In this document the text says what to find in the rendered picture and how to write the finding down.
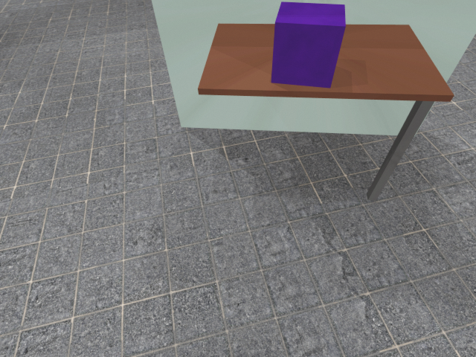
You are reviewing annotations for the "carton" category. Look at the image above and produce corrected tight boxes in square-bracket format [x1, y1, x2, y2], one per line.
[271, 1, 346, 88]

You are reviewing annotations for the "table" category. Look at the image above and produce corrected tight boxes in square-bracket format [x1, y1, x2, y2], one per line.
[198, 24, 454, 201]

